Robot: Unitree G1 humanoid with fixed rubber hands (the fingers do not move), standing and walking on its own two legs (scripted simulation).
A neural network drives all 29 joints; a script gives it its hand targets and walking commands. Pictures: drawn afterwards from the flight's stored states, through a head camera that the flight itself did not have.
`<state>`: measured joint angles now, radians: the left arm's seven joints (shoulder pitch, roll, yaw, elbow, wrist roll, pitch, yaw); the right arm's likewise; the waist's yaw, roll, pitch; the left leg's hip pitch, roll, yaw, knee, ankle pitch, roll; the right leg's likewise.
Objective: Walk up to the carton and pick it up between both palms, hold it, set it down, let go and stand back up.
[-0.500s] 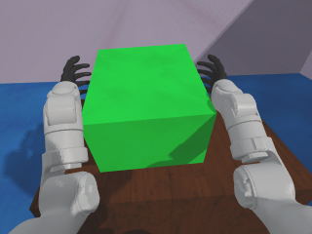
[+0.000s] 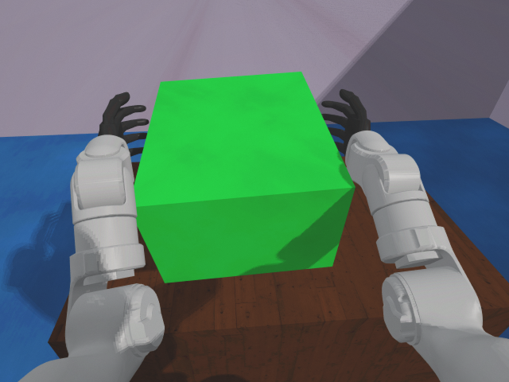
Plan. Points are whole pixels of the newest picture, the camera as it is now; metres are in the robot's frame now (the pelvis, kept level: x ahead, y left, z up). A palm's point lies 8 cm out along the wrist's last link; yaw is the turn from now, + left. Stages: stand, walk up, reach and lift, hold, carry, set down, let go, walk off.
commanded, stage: hold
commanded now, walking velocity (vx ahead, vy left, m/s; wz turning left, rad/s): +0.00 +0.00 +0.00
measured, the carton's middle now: (239, 166) +0.41 -0.01 +0.19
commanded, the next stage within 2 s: none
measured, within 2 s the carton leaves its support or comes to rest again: neither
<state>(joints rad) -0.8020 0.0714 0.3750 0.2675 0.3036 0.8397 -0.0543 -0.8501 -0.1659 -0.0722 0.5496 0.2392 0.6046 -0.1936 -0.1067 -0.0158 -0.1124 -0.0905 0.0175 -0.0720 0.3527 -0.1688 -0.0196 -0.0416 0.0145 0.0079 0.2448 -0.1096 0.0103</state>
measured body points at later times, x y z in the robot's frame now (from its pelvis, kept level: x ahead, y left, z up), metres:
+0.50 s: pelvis +0.00 +0.00 +0.00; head -0.07 +0.02 +0.44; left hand +0.39 +0.19 +0.26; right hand +0.38 -0.17 +0.26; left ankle +0.02 +0.13 -0.75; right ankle +0.02 -0.13 -0.75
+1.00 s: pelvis +0.00 +0.00 +0.00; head -0.07 +0.02 +0.44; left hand +0.38 +0.18 +0.26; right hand +0.38 -0.17 +0.26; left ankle +0.02 +0.13 -0.75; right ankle +0.02 -0.13 -0.75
